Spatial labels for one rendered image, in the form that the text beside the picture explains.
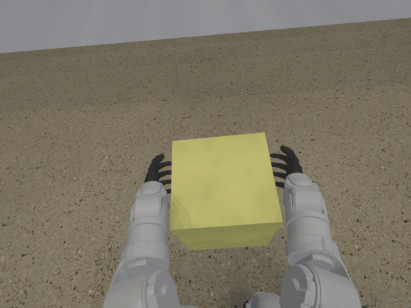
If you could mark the right robot thigh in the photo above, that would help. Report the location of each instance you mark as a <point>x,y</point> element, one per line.
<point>264,300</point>

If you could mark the right robot forearm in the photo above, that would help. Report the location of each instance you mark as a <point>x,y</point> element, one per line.
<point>309,235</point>

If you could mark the left robot hand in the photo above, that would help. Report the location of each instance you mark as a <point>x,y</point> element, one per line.
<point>154,174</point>

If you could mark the robot left upper arm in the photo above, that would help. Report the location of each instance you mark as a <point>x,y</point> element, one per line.
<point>153,288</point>

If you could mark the right robot hand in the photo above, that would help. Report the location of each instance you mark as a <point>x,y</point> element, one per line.
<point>292,165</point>

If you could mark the robot right upper arm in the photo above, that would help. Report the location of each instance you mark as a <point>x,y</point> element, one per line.
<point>307,286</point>

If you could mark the left robot forearm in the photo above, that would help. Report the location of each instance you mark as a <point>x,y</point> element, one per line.
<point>146,245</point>

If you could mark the carton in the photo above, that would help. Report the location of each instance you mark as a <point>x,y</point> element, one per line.
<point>223,192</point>

